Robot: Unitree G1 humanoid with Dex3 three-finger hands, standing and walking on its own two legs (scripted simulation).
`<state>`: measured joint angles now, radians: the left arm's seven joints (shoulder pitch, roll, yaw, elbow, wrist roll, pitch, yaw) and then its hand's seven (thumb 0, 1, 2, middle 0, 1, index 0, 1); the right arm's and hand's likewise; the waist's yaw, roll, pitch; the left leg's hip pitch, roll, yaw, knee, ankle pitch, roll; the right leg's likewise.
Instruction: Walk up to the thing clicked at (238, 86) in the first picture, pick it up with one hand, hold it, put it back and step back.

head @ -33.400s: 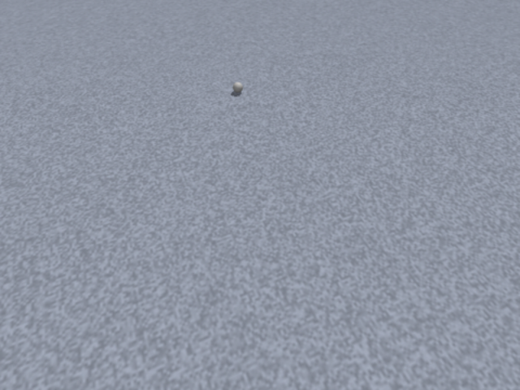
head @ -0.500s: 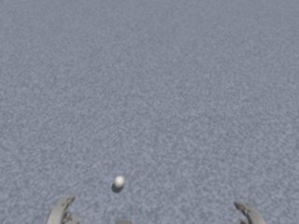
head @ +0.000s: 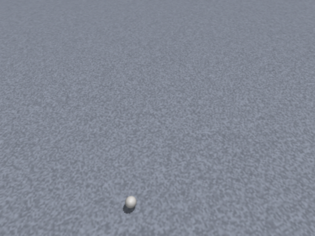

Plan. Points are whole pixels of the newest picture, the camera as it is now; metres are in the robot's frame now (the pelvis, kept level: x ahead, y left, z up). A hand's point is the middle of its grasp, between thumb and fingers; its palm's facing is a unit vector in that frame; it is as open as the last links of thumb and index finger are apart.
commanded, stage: stand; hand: left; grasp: from above
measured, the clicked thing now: (130, 201) +0.46 +0.21 -0.74
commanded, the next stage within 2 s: step back in 1.80 s
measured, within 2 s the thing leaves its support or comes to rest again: neither
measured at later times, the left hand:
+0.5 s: hand out of the picture +0.05 +0.23 -0.16, palm faces +0.02 -0.94 -0.33, open 7.4 cm
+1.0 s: hand out of the picture +0.09 +0.23 -0.15, palm faces +0.01 -0.94 -0.33, open 7.4 cm
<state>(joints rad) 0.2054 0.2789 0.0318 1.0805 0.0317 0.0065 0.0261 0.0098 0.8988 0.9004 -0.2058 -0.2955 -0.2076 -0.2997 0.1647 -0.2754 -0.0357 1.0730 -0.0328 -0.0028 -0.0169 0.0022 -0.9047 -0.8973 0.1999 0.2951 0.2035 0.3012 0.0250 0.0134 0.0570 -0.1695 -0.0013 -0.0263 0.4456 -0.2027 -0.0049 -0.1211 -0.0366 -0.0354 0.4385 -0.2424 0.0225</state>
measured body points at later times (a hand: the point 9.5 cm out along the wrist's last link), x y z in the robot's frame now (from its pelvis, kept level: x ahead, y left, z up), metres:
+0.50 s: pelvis +0.00 -0.01 +0.01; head +0.01 -0.01 +0.45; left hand +0.05 +0.28 -0.13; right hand +0.06 -0.29 -0.14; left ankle +0.03 +0.12 -0.74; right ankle +0.00 -0.13 -0.74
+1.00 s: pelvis +0.02 -0.01 +0.01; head +0.03 -0.01 +0.46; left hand +0.09 +0.28 -0.13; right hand +0.10 -0.30 -0.13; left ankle +0.03 +0.12 -0.74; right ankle +0.00 -0.13 -0.74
